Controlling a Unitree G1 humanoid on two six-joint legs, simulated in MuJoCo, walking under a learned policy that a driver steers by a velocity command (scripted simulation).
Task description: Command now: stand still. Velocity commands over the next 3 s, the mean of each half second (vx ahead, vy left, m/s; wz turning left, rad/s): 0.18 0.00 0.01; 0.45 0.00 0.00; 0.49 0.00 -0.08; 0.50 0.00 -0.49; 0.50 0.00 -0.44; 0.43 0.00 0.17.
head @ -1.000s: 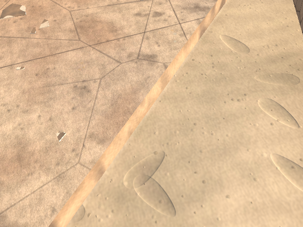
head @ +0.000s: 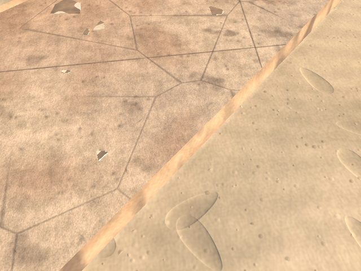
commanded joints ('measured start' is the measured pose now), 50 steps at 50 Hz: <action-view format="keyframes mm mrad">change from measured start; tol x32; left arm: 1 2 114 27 -31 -2 -11 3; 50 -56 121 46 -4 -7 -104 -63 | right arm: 1 -12 -102 -22 -24 2 -12 -7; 50 170 -84 -21 64 22 -104 7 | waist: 1 4 9 -29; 36 -60 109 116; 43 124 -273 -470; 50 -36 -67 -36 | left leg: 1 35 41 -48 -82 159 19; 7 48 40 -42 -88 174 17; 11 -103 -4 -5 -36 -381 57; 18 76 0 73 -67 -106 102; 22 444 393 -632 -345 -138 315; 35 186 228 -60 -467 273 175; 40 294 234 10 -98 848 108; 44 -496 19 -101 872 -226 46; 50 -314 175 -43 638 30 46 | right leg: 1 -30 -37 42 -106 124 -20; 17 -101 -272 396 -340 -421 -218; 23 -692 -27 105 639 -159 -65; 40 -38 47 -64 14 243 -125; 43 674 -387 813 -245 -153 -374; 50 -47 -190 216 -419 178 -252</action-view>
